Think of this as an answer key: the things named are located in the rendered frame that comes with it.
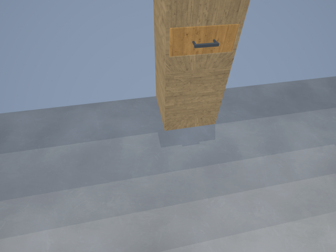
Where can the handle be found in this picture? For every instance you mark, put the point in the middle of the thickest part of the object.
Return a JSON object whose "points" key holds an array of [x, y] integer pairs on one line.
{"points": [[214, 44]]}

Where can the drawer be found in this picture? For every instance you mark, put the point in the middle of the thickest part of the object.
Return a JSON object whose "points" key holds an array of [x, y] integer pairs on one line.
{"points": [[181, 39]]}

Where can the cabinet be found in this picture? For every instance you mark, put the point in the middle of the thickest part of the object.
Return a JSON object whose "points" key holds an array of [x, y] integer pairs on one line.
{"points": [[190, 88]]}

